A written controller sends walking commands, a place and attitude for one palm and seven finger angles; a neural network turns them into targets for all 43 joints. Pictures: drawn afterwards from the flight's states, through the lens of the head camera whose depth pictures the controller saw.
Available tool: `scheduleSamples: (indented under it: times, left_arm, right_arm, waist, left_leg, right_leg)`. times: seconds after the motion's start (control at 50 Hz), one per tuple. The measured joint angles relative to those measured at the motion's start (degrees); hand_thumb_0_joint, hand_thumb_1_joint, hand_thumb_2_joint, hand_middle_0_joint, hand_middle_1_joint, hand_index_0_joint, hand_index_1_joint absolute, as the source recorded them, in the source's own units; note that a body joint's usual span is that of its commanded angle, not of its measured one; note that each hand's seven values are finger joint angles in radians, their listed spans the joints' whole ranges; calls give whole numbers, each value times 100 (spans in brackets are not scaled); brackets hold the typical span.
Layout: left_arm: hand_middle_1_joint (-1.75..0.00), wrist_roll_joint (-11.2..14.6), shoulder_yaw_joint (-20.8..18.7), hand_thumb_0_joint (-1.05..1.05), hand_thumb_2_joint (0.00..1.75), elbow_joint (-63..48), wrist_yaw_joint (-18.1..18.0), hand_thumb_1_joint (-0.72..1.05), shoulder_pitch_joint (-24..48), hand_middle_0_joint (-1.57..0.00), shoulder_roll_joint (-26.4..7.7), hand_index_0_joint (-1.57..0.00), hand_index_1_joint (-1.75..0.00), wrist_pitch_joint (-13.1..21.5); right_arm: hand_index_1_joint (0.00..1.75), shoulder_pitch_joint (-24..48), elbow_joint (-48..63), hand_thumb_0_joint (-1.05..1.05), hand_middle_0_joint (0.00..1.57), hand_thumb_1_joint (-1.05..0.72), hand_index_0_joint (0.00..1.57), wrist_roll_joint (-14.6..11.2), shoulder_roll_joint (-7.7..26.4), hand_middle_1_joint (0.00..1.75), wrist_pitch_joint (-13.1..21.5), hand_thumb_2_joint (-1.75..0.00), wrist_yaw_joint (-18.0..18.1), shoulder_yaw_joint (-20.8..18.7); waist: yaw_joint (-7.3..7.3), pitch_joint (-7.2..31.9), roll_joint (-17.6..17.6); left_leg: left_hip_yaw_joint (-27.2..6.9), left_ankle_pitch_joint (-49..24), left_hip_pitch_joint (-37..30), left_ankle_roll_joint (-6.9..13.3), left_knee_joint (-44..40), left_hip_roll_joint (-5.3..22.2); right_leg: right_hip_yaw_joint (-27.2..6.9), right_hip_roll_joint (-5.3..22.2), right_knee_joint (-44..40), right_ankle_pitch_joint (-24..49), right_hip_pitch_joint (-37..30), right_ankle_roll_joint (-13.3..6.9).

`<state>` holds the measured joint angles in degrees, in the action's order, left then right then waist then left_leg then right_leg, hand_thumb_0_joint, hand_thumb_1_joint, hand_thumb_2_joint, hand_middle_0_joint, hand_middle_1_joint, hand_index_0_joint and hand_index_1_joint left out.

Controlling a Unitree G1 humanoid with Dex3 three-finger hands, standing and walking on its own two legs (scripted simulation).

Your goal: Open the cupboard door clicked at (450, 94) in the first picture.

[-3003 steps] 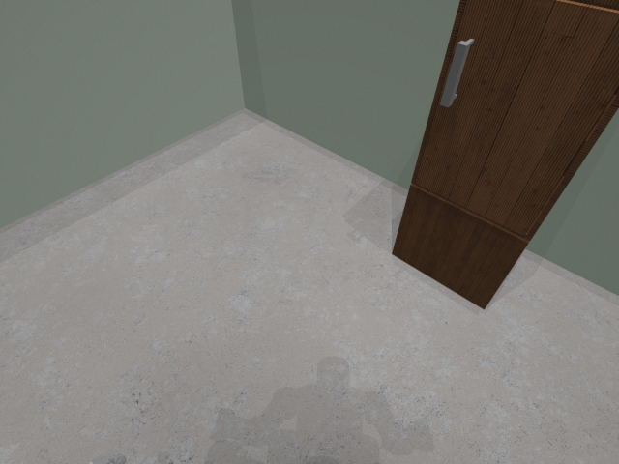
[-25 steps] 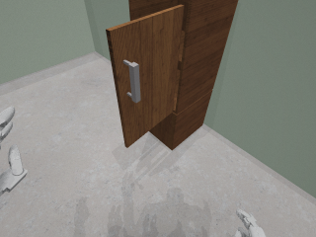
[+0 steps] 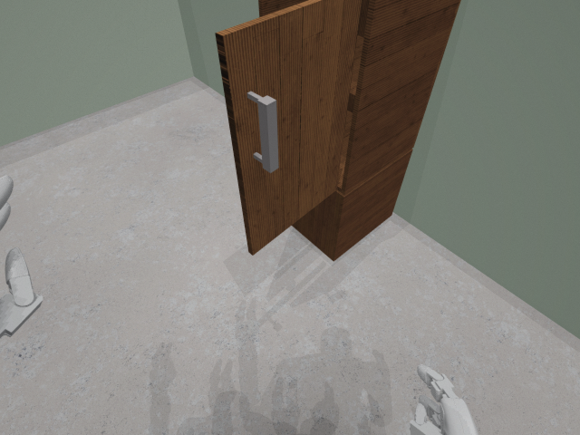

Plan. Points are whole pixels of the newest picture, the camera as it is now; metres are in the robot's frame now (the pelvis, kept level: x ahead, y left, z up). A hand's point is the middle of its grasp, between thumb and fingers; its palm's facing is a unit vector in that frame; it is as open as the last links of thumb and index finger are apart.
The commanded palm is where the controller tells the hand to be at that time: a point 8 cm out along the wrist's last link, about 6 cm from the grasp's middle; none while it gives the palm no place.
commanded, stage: let the arm hang, fingers relaxed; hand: left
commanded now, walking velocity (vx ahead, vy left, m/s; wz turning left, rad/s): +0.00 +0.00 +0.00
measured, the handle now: (261, 132) +0.64 +0.09 +0.07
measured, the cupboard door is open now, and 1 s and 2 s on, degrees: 94 94 94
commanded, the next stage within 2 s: look to check the result in 1.12 s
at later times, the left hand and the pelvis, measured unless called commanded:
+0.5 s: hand out of the picture -0.01 +0.22 -0.16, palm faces +0.08 -0.97 -0.24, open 7.0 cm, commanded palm none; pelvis -0.01 +0.02 +0.01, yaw +3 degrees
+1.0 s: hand out of the picture +0.01 +0.21 -0.15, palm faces +0.05 -0.98 -0.21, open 7.4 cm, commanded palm none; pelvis -0.01 +0.03 +0.02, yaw +2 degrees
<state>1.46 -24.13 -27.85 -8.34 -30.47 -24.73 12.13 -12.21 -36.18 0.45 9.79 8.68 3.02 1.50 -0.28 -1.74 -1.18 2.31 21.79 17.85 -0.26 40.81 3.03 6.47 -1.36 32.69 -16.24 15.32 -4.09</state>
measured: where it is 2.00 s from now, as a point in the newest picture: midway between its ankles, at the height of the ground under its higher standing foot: outside the picture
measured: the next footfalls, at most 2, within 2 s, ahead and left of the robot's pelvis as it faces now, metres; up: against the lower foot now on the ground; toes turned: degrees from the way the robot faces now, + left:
none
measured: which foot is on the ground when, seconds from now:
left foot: down 0.00-1.00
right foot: down 0.00-1.00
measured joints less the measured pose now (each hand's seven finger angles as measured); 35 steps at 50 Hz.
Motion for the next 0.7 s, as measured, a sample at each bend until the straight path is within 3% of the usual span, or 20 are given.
scheduleSamples:
  times: [0.04, 0.08, 0.12, 0.16, 0.22, 0.28, 0.32, 0.38, 0.52, 0.7]
  left_arm:
    - [-30, -101, 183, 1, 90, 342, 96, 89, 112, -22, 69, -21, -30, 24]
    - [-30, -269, 686, 1, 90, 1450, 363, 89, 665, -21, 216, -21, -30, -328]
    - [-30, -276, 1118, 0, 90, 2739, 537, 89, 1130, -21, 532, -21, -30, -853]
    - [-29, -261, 1484, 0, 90, 3945, 631, 90, 1404, -20, 853, -20, -30, -1242]
    - [-29, -264, 1964, 1, 90, 5551, 747, 90, 1547, -20, 1243, -20, -30, -1545]
    - [-29, -278, 2346, 1, 90, 6737, 848, 91, 1417, -20, 1619, -20, -30, -1631]
    - [-29, -132, 2192, -2, 90, 7149, 719, 97, 1363, -21, 1716, -21, -30, -1459]
    - [-30, -168, 2201, -5, 90, 7653, 722, 102, 1406, -21, 1455, -21, -30, -1345]
    - [-29, -183, 2315, -2, 90, 8641, 751, 96, 1365, -21, 1264, -21, -30, -1329]
    - [-29, -174, 2363, 0, 90, 9218, 729, 92, 1529, -20, 1313, -20, -30, -1244]
  right_arm:
    - [30, 24, -155, 1, 20, -90, 21, -8, 69, 30, -41, -90, -113, -109]
    - [30, 44, -416, 1, 20, -90, 21, -23, 239, 30, -228, -90, -285, -259]
    - [30, 63, -576, 1, 20, -90, 20, -23, 393, 30, -553, -90, -347, -292]
    - [30, 28, -637, 1, 20, -90, 20, 32, 503, 30, -765, -90, -388, -279]
    - [30, 41, -910, 1, 20, -90, 20, 191, 467, 30, -919, -90, -377, -192]
    - [30, -32, -1220, 1, 20, -90, 20, 224, 316, 30, -995, -90, -335, -93]
    - [30, -134, -1416, 1, 20, -90, 20, 183, 187, 30, -998, -90, -290, -78]
    - [30, -256, -1752, 1, 20, -90, 20, 156, 62, 30, -1035, -90, -254, -72]
    - [30, -301, -2305, 1, 20, -90, 20, 115, 69, 30, -1066, -90, -226, -146]
    - [30, -225, -2699, 0, 20, -90, 20, 99, 75, 30, -977, -90, -227, -163]
  waist:
    - [18, 95, -52]
    - [43, 231, -140]
    - [-14, 286, -235]
    - [-98, 260, -344]
    - [-152, 105, -209]
    - [-138, -102, 30]
    - [-94, -226, 180]
    - [7, -318, 254]
    - [26, -251, -31]
    - [25, -152, -167]
  left_leg:
    - [-24, 301, 364, 29, 835, -103]
    - [72, 517, 602, 35, 1112, -161]
    - [173, 229, 514, 25, 633, -155]
    - [109, -525, 259, 111, -146, -102]
    - [135, -222, 278, 116, -55, -117]
    - [197, -272, 129, -7, -231, -79]
    - [161, -414, 41, -27, -456, -82]
    - [109, -614, -120, -18, -797, -74]
    - [157, -897, -457, 36, -1365, -80]
    - [279, -1083, -729, 103, -1746, -156]
  right_leg:
    - [20, 38, -123, 26, 15, -2]
    - [113, 192, -86, 17, 95, 40]
    - [201, 323, 85, -82, 164, 104]
    - [280, 360, 435, -275, 299, 168]
    - [201, 404, 866, -482, 505, 226]
    - [140, 345, 628, -350, 362, 148]
    - [183, 324, 394, -238, 250, 151]
    - [246, 277, -8, -30, 44, 141]
    - [216, 215, -731, 369, -343, 188]
    - [104, 263, -1006, 544, -527, 253]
